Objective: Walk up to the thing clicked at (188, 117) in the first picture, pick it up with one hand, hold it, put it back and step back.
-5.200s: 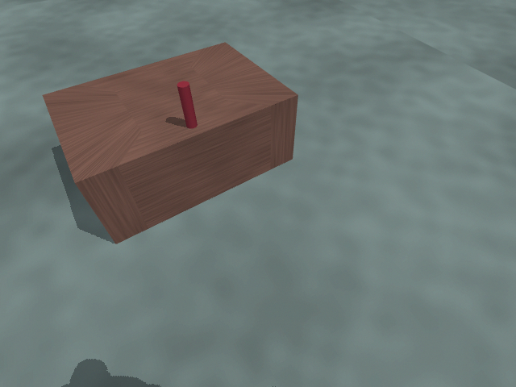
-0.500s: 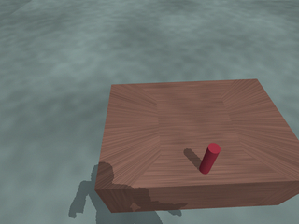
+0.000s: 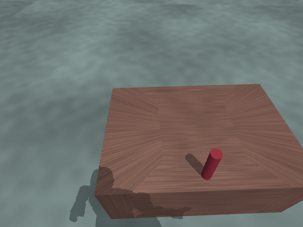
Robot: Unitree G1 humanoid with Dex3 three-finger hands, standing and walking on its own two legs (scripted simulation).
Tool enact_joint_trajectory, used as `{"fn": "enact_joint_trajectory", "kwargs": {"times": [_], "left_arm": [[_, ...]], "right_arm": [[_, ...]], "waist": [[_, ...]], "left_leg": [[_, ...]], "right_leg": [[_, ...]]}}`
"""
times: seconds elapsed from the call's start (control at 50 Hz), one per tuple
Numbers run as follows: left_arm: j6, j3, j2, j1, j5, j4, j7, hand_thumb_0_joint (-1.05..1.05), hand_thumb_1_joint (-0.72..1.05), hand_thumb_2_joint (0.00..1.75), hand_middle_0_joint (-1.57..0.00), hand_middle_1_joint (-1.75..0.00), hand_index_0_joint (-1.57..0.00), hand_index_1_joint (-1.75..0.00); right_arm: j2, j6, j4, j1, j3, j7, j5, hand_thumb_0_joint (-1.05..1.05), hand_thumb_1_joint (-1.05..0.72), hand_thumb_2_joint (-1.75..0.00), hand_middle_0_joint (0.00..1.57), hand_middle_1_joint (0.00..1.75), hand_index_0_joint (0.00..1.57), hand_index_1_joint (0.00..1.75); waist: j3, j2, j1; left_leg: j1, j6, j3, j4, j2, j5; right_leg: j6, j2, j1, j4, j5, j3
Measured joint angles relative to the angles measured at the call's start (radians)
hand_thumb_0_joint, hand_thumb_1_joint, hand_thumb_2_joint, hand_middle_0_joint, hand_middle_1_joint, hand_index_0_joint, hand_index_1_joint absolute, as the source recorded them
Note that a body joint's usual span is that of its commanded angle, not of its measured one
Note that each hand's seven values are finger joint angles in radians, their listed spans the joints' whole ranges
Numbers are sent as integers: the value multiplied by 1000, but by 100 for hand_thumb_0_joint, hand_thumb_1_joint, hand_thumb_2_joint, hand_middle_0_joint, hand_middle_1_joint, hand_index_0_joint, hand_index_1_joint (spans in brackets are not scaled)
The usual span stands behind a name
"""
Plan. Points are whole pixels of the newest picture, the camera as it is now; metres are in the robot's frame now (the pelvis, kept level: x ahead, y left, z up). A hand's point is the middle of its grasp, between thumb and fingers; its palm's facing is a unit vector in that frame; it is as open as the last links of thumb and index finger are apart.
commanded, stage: stand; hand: right
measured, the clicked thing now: (210, 165) +0.42 -0.22 -0.26
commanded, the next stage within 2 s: none
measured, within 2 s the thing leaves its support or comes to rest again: neither
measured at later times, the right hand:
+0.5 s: hand out of the picture +0.09 -0.26 -0.15, palm faces -0.01 +0.94 -0.34, open 7.4 cm
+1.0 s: hand out of the picture +0.08 -0.27 -0.16, palm faces -0.02 +0.94 -0.34, open 7.4 cm
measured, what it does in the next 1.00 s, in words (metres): stands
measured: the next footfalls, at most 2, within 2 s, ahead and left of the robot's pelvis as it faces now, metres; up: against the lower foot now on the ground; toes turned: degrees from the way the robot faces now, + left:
none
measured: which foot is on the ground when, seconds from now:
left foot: down 0.00-1.00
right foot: down 0.00-1.00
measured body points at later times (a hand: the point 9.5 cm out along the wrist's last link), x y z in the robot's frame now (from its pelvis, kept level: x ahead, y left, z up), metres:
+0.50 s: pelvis +0.00 -0.01 +0.00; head +0.01 -0.01 +0.45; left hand +0.07 +0.29 -0.14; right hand +0.09 -0.31 -0.13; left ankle +0.05 +0.11 -0.75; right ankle -0.05 -0.14 -0.75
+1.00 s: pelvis +0.01 -0.01 +0.00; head +0.02 -0.01 +0.45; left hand +0.07 +0.29 -0.14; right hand +0.08 -0.31 -0.13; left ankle +0.05 +0.11 -0.75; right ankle -0.05 -0.14 -0.75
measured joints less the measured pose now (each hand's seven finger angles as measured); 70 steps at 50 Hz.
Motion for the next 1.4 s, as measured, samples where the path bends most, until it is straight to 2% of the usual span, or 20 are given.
{"fn": "enact_joint_trajectory", "kwargs": {"times": [0.7,1.4], "left_arm": [[13,4,-9,32,-1,-1,-12,0,91,90,-20,-30,-20,-30],[12,0,-6,26,-2,-14,-8,0,91,90,-20,-30,-20,-30]], "right_arm": [[-3,-18,17,15,23,-12,0,1,-90,-90,20,30,20,30],[-1,-19,5,10,29,-15,1,1,-90,-90,20,30,21,30]], "waist": [[6,1,-1],[8,-6,3]], "left_leg": [[19,-21,-3,-14,23,1],[23,-18,1,-9,17,-22]], "right_leg": [[-18,23,21,-24,7,1],[-14,17,34,-39,-4,3]]}}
